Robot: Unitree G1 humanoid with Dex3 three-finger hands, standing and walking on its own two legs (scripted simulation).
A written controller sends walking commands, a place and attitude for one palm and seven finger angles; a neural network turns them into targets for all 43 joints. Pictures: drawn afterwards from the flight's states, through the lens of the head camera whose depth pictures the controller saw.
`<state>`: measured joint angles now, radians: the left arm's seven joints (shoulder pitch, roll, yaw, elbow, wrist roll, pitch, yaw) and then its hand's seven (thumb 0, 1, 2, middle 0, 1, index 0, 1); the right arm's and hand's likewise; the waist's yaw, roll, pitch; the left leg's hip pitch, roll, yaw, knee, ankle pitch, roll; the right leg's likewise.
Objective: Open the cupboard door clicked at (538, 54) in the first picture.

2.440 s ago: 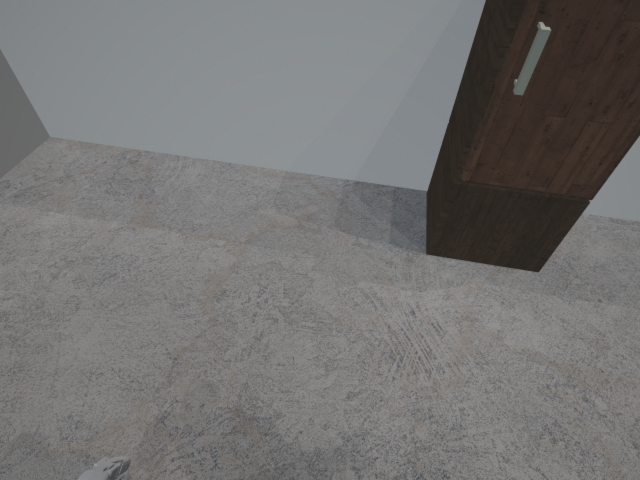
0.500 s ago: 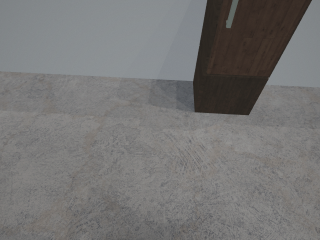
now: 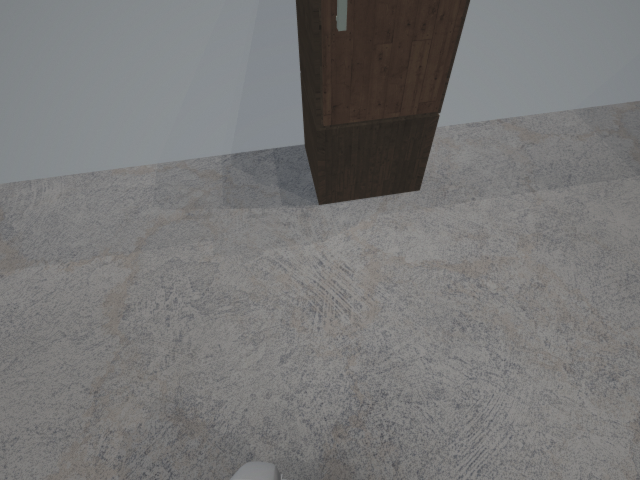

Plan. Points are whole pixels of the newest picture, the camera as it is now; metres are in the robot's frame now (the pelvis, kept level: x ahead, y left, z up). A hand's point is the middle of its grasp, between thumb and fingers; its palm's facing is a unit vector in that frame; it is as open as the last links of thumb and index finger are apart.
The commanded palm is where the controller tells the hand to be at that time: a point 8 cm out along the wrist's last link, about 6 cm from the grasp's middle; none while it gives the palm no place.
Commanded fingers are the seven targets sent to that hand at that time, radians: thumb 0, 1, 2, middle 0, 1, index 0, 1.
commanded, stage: walk to a spot facing it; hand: left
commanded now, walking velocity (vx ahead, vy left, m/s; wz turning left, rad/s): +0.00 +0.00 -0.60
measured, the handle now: out of the picture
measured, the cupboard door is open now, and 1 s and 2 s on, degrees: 0 0 0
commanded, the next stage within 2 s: turn to face it in 1.82 s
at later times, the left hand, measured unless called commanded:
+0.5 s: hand out of the picture +0.11 +0.27 -0.17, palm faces -0.30 -0.94 -0.19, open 7.4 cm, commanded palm none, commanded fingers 0.00 0.90 0.90 -0.20 -0.30 -0.20 -0.30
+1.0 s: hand (290, 405) +0.24 +0.08 -0.17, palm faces -0.58 -0.79 -0.20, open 7.3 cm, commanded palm none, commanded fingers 0.00 0.90 0.90 -0.20 -0.30 -0.20 -0.30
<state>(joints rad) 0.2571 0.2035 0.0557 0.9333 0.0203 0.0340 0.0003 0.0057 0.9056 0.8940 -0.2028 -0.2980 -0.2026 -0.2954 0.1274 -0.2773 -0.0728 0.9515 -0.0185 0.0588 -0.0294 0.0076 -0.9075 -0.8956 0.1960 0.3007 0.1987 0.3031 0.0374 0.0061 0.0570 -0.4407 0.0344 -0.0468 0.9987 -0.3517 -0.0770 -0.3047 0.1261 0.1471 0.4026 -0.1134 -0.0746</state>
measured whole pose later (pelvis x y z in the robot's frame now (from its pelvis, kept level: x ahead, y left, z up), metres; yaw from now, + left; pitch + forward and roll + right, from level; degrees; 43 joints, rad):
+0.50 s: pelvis -0.01 +0.08 +0.00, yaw -20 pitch +0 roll -2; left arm 0.23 0.29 0.10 0.94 0.04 0.09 -0.05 0.01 0.91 0.90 -0.20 -0.30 -0.20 -0.29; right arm 0.26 -0.17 -0.03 0.91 -0.03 -0.02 -0.02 0.01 -0.90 -0.89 0.20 0.30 0.20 0.30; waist 0.01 -0.04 0.04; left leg -0.16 0.07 0.18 0.45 -0.30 0.04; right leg -0.49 -0.05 0.02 1.09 -0.34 0.08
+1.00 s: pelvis +0.08 -0.04 -0.01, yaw -35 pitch +0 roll -1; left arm 0.24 0.19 0.04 0.99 0.03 -0.04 -0.01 0.00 0.91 0.89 -0.20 -0.30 -0.20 -0.30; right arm 0.27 -0.22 -0.06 0.98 -0.03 0.00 0.02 0.01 -0.91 -0.90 0.19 0.30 0.20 0.30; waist -0.04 0.01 0.03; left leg -0.56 0.17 0.09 1.04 -0.30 -0.08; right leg -0.10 0.00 -0.05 0.42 -0.33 -0.01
